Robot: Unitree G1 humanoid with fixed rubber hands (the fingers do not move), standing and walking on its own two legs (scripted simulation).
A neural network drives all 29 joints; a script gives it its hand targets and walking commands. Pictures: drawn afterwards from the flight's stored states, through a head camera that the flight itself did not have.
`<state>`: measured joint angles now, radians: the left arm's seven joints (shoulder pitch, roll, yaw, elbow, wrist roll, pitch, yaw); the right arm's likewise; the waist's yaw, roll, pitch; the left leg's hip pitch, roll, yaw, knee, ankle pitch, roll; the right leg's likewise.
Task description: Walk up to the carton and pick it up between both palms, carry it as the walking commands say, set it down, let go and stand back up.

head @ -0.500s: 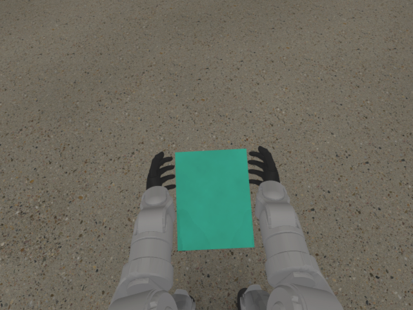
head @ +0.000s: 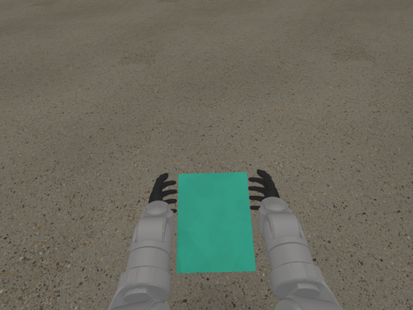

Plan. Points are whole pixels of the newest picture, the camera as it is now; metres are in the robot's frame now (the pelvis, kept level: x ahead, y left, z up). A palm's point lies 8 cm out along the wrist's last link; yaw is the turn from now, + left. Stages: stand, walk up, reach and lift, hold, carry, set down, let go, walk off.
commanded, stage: reach and lift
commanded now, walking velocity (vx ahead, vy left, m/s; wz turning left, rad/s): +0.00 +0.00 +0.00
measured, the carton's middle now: (213, 224) +0.34 +0.01 -0.06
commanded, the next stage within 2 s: hold in 1.30 s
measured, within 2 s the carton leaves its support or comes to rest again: neither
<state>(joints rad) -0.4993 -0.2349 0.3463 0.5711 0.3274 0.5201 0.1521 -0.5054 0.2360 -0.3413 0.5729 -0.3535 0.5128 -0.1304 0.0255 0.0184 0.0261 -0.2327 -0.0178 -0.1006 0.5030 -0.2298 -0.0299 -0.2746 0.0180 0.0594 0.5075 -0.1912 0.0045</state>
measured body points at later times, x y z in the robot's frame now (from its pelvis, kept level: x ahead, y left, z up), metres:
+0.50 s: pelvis -0.01 +0.00 +0.00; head -0.06 -0.01 +0.45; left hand +0.32 +0.12 +0.06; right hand +0.33 -0.11 +0.06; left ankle +0.03 +0.14 -0.74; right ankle +0.05 -0.12 -0.74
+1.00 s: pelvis +0.00 +0.01 +0.00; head -0.05 +0.00 +0.45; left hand +0.33 +0.12 +0.05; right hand +0.33 -0.12 +0.05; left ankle +0.03 +0.14 -0.74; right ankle +0.05 -0.12 -0.74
